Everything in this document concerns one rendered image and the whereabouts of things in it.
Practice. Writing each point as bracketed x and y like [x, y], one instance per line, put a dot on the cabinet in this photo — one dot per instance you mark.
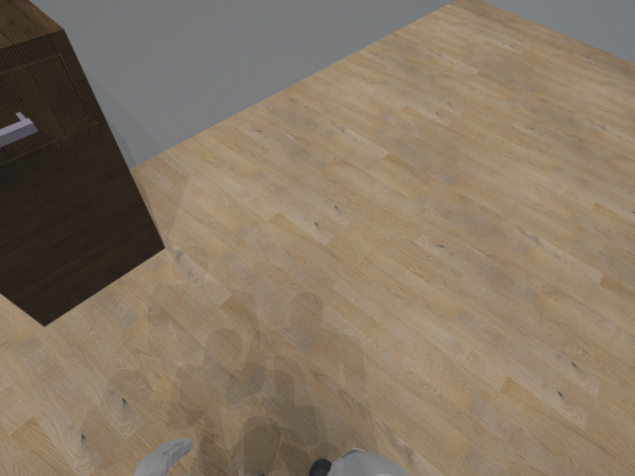
[72, 219]

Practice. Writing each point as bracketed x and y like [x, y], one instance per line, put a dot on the handle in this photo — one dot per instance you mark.
[17, 130]

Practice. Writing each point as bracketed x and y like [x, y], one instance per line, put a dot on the left robot hand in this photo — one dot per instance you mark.
[165, 456]

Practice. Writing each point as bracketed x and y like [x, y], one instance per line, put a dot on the right robot thigh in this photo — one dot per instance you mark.
[365, 464]

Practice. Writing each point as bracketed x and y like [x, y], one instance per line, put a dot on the drawer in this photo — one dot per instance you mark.
[44, 91]

